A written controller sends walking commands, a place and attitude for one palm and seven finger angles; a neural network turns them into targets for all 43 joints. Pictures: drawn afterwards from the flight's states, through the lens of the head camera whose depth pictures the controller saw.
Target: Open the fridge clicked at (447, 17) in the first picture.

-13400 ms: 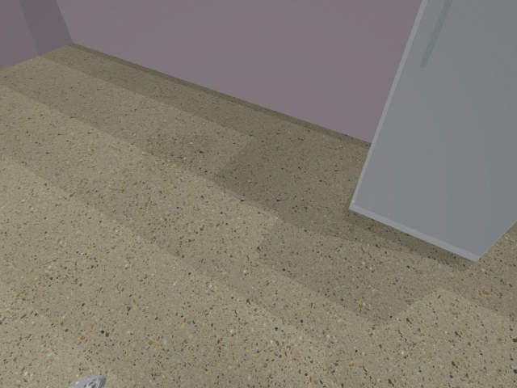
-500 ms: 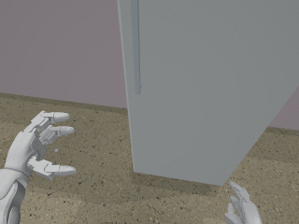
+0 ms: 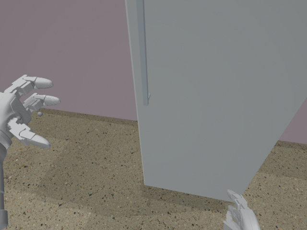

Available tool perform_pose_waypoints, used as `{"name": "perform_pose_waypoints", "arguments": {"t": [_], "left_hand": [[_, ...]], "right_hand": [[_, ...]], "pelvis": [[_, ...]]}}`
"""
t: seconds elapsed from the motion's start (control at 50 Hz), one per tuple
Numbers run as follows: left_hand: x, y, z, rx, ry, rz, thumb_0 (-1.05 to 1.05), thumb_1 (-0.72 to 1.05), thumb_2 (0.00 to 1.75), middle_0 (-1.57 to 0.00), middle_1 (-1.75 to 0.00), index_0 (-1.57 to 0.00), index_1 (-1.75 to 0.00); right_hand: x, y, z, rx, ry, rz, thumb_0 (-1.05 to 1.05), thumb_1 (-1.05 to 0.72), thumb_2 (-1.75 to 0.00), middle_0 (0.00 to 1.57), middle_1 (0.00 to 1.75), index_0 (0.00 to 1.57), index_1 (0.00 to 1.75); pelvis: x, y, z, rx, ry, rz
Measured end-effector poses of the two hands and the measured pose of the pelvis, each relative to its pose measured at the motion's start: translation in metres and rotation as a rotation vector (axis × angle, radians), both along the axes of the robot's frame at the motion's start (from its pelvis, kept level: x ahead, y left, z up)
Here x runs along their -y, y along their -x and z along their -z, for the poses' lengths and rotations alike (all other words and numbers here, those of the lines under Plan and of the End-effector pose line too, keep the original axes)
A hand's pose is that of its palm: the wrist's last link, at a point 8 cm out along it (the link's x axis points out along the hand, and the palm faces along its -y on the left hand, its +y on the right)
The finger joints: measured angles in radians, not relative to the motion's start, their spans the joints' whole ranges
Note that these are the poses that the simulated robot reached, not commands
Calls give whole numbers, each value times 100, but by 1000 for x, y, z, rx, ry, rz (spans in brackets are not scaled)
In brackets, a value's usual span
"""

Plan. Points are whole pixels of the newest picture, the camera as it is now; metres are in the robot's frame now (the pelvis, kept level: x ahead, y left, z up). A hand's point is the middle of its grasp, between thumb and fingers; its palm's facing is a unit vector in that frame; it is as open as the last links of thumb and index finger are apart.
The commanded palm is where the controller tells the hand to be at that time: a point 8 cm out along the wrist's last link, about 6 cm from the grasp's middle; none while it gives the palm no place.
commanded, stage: raise the hand to about handle height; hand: left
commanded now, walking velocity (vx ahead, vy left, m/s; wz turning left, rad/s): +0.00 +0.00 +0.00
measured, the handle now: (144, 42) +0.55 +0.10 +0.27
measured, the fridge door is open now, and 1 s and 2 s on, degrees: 0 0 0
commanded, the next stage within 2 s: move the hooked fingers beside the handle in 0.48 s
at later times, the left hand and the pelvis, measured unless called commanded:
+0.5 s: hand (57, 113) +0.29 +0.26 +0.20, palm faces -0.01 -0.99 -0.11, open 14.0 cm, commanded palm +0.26 +0.31 +0.21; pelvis +0.01 -0.01 +0.00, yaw -1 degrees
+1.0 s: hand (81, 98) +0.34 +0.23 +0.21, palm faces -0.06 -1.00 -0.05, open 14.0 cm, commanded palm +0.32 +0.28 +0.20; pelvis +0.01 +0.00 +0.00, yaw -1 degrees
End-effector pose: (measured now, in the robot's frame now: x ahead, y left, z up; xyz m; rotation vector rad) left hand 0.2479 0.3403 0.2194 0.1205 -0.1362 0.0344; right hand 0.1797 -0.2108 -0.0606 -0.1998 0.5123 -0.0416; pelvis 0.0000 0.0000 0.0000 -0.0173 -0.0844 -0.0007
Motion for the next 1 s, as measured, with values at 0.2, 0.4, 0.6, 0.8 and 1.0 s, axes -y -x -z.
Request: {"name": "perform_pose_waypoints", "arguments": {"t": [0.2,0.4,0.6,0.8,1.0], "left_hand": [[25,-14,19,-66,14,89,-2,-50,30,-30,-120,-30,-120],[15,-18,14,-50,25,3,-2,-50,30,-30,-120,-30,-120],[23,-23,9,-32,16,62,-2,-50,30,-30,-120,-30,-120],[27,-41,21,-85,46,47,-2,-50,30,-30,-121,-30,-120],[59,-78,10,-52,62,103,-2,-50,30,-30,-120,-30,-120]], "right_hand": [[23,6,0,-9,13,44,1,-90,-90,20,30,20,30],[24,-7,-5,9,18,43,1,-90,-90,20,30,20,30],[14,-19,-5,16,-8,29,1,-90,-90,20,30,20,30],[12,-19,-3,-12,14,21,1,-90,-90,20,30,20,30],[13,-5,1,-37,-1,70,1,-90,-90,20,30,20,30]], "pelvis": [[4,-2,0,-17,-8,17],[7,-9,0,-9,-9,14],[5,-16,-1,-21,-14,20],[3,-12,0,-17,-10,5],[1,-13,-2,-30,-16,24]]}}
